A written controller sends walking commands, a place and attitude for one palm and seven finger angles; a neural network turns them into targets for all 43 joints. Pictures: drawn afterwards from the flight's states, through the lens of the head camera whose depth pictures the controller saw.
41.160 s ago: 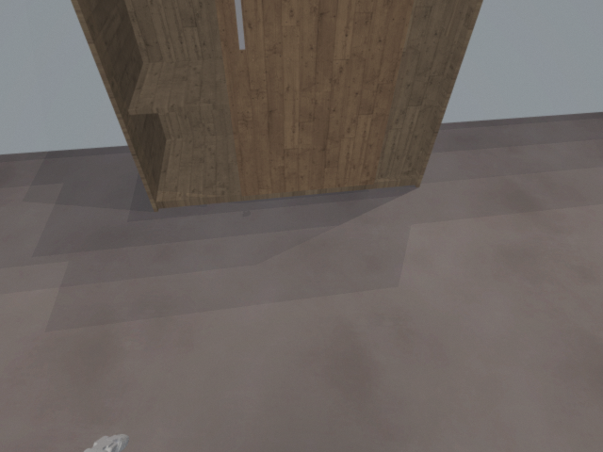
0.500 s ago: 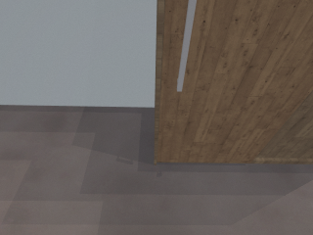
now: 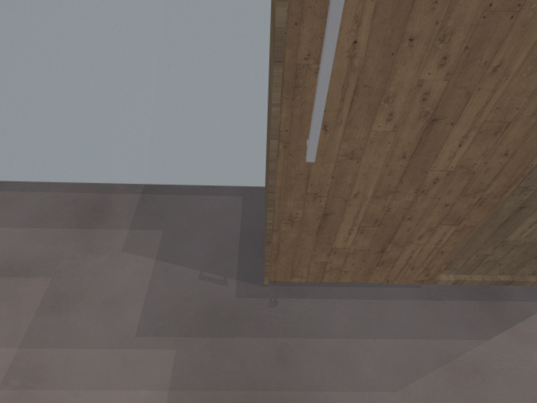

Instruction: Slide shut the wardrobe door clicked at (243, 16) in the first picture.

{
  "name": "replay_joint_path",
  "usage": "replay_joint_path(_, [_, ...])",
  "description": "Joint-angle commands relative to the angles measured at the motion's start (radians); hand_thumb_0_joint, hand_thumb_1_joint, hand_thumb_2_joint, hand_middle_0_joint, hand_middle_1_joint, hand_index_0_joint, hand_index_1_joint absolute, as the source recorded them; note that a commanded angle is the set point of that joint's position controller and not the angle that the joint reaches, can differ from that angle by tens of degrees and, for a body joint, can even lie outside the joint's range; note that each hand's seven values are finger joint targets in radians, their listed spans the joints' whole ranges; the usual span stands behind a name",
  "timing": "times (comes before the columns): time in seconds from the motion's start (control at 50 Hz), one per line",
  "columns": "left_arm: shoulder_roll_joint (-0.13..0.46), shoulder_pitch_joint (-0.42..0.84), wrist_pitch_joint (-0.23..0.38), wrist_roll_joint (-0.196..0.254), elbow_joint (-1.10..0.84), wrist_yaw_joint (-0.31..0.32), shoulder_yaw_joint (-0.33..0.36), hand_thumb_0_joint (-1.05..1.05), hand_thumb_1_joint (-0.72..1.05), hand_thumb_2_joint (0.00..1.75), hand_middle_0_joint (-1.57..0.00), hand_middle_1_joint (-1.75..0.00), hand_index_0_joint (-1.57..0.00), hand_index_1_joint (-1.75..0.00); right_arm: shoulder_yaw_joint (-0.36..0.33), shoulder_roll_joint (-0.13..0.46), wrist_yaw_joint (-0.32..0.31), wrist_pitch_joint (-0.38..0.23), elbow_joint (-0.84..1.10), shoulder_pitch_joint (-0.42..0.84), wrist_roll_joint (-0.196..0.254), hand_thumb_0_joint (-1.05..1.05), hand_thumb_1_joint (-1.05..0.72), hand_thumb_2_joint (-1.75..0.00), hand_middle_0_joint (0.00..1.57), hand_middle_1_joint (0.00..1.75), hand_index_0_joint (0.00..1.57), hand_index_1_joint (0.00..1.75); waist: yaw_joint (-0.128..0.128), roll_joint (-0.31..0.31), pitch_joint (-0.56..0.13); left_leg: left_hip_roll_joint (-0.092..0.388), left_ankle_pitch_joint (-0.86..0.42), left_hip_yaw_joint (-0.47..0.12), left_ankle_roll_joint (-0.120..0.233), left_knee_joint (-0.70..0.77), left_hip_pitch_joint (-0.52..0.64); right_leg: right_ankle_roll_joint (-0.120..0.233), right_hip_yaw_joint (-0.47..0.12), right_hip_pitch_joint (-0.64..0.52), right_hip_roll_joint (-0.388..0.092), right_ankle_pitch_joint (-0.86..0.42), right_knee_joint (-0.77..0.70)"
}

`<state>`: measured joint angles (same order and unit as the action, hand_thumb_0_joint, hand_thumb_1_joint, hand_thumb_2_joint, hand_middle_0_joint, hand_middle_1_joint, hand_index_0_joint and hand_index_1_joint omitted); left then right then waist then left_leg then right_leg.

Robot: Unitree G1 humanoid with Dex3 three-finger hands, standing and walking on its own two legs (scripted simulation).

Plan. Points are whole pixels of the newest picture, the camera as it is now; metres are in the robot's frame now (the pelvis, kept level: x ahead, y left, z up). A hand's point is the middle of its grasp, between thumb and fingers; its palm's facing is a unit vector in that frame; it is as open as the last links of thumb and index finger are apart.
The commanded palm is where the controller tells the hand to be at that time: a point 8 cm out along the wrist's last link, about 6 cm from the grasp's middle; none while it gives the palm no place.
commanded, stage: stand and wait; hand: right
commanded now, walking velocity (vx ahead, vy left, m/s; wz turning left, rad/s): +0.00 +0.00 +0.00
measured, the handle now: (320, 89) +0.65 -0.05 +0.14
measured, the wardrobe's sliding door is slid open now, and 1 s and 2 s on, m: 0.00 0.00 0.00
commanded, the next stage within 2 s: none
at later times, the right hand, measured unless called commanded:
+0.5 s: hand out of the picture +0.01 -0.16 -0.18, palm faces +0.03 +0.98 -0.19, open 7.4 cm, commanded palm none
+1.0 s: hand out of the picture +0.04 -0.17 -0.17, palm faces +0.02 +0.97 -0.23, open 7.4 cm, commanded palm none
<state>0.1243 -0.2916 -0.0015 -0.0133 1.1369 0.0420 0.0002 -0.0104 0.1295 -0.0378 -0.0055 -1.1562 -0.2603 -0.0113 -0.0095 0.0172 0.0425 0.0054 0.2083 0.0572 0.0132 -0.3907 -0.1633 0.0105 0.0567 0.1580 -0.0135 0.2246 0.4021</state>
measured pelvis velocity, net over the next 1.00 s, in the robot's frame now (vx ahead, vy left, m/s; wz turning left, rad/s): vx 0.02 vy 0.01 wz -0.01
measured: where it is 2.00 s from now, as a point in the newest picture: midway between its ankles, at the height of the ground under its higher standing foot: outside the picture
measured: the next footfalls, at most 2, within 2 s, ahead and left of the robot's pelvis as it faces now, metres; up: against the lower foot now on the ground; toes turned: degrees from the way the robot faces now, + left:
none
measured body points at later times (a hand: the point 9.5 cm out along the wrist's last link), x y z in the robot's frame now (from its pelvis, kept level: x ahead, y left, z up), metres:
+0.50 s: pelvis +0.01 +0.01 +0.00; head +0.03 +0.01 +0.45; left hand +0.00 +0.22 -0.16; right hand +0.01 -0.21 -0.16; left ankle +0.00 +0.11 -0.74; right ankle +0.00 -0.11 -0.74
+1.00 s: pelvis +0.02 +0.01 +0.00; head +0.03 +0.02 +0.45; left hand +0.03 +0.25 -0.16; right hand +0.04 -0.22 -0.15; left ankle +0.00 +0.11 -0.74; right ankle +0.00 -0.11 -0.74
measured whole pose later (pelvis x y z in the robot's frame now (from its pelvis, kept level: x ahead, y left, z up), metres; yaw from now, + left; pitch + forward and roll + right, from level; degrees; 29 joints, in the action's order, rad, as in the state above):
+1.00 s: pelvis +0.02 +0.01 +0.00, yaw +0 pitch -1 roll +0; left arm 0.18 -0.23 0.00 -0.01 1.14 0.04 0.00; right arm -0.02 0.18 -0.03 -0.01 -1.15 -0.21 -0.01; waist -0.01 0.02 0.05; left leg -0.01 0.22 0.07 0.03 -0.36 -0.12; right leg -0.01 0.04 0.12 -0.03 0.23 0.37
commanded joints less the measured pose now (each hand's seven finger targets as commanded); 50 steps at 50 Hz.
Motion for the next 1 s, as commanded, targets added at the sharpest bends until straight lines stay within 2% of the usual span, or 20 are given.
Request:
replay_joint_path(0.0, [0.091, -0.077, 0.011, -0.003, -0.015, 0.002, 0.018, 0.0, 0.9, 0.9, -0.2, -0.3, -0.2, -0.3, -0.019, 0.104, -0.002, -0.015, 0.022, -0.065, 0.003, 0.0, -0.9, -0.9, 0.2, 0.3, 0.2, 0.3, 0.003, -0.026, 0.034, 0.096, -0.07, -0.088, 0.026, 0.085, -0.022, 0.023, -0.088, 0.013, -0.087, -0.118, -0.078])
replay_joint_path(0.16, [0.092, -0.068, 0.008, -0.004, -0.01, 0.002, 0.016, 0.0, 0.9, 0.9, -0.2, -0.3, -0.2, -0.3, -0.016, 0.106, -0.001, -0.014, 0.023, -0.057, 0.003, 0.0, -0.9, -0.9, 0.2, 0.3, 0.2, 0.3, 0.002, -0.008, 0.047, 0.094, -0.064, -0.093, 0.027, 0.092, -0.024, 0.02, -0.085, 0.014, -0.088, -0.11, -0.08])
replay_joint_path(0.2, [0.097, -0.065, 0.01, -0.004, -0.013, 0.003, 0.017, 0.0, 0.9, 0.9, -0.2, -0.3, -0.2, -0.3, -0.017, 0.109, -0.001, -0.014, 0.023, -0.058, 0.004, 0.0, -0.9, -0.9, 0.2, 0.3, 0.2, 0.3, 0.002, 0.001, 0.031, 0.096, -0.077, -0.091, 0.027, 0.088, -0.015, 0.02, -0.087, 0.004, -0.09, -0.122, -0.08])
replay_joint_path(0.44, [0.108, -0.051, 0.009, -0.004, -0.012, 0.003, 0.019, 0.0, 0.9, 0.9, -0.2, -0.3, -0.2, -0.3, -0.019, 0.123, 0.0, -0.017, 0.023, -0.047, 0.004, 0.0, -0.9, -0.9, 0.2, 0.3, 0.2, 0.3, 0.002, -0.016, 0.029, 0.098, -0.094, -0.091, 0.028, 0.097, -0.006, 0.016, -0.085, -0.002, -0.089, -0.129, -0.074])
replay_joint_path(0.56, [0.122, -0.041, 0.012, -0.003, -0.012, 0.004, 0.021, 0.0, 0.9, 0.9, -0.2, -0.3, -0.2, -0.3, -0.022, 0.132, 0.0, -0.02, 0.026, -0.036, 0.004, 0.0, -0.9, -0.9, 0.2, 0.3, 0.2, 0.3, 0.0, -0.007, 0.001, 0.101, -0.145, -0.091, 0.03, 0.089, 0.012, 0.016, -0.086, -0.022, -0.094, -0.161, -0.071])
replay_joint_path(0.68, [0.136, -0.029, 0.015, -0.004, -0.016, 0.005, 0.022, 0.0, 0.9, 0.9, -0.2, -0.3, -0.2, -0.3, -0.024, 0.142, 0.002, -0.021, 0.027, -0.027, 0.004, 0.0, -0.9, -0.9, 0.2, 0.3, 0.2, 0.3, 0.002, -0.022, -0.001, 0.104, -0.178, -0.087, 0.029, 0.085, 0.022, 0.016, -0.087, -0.029, -0.098, -0.18, -0.076])
replay_joint_path(0.74, [0.139, -0.018, 0.013, -0.003, -0.014, 0.004, 0.023, 0.0, 0.9, 0.9, -0.2, -0.3, -0.2, -0.3, -0.025, 0.149, 0.002, -0.02, 0.03, -0.019, 0.004, 0.0, -0.9, -0.9, 0.2, 0.3, 0.2, 0.3, 0.002, -0.012, 0.021, 0.105, -0.158, -0.086, 0.029, 0.092, 0.012, 0.015, -0.088, -0.023, -0.097, -0.169, -0.08])
replay_joint_path(0.86, [0.162, -0.005, 0.016, -0.004, -0.02, 0.004, 0.025, 0.0, 0.9, 0.9, -0.2, -0.3, -0.2, -0.3, -0.029, 0.17, 0.003, -0.024, 0.037, -0.002, 0.004, 0.0, -0.9, -0.9, 0.2, 0.3, 0.2, 0.3, 0.001, -0.018, -0.006, 0.109, -0.217, -0.09, 0.03, 0.087, 0.034, 0.014, -0.087, -0.039, -0.101, -0.201, -0.077])
replay_joint_path(0.94, [0.168, 0.013, 0.013, -0.005, -0.02, 0.002, 0.024, 0.0, 0.9, 0.9, -0.2, -0.3, -0.2, -0.3, -0.03, 0.179, 0.005, -0.022, 0.039, 0.011, 0.003, 0.0, -0.9, -0.9, 0.2, 0.3, 0.2, 0.3, 0.002, -0.006, 0.023, 0.107, -0.163, -0.096, 0.031, 0.102, 0.018, 0.012, -0.091, -0.027, -0.1, -0.166, -0.089])
replay_joint_path(0.98, [0.177, 0.017, 0.013, -0.005, -0.021, 0.002, 0.025, 0.0, 0.9, 0.9, -0.2, -0.3, -0.2, -0.3, -0.03, 0.185, 0.006, -0.023, 0.04, 0.015, 0.004, 0.0, -0.9, -0.9, 0.2, 0.3, 0.2, 0.3, 0.002, -0.021, 0.015, 0.109, -0.168, -0.095, 0.031, 0.107, 0.022, 0.012, -0.089, -0.033, -0.101, -0.163, -0.089])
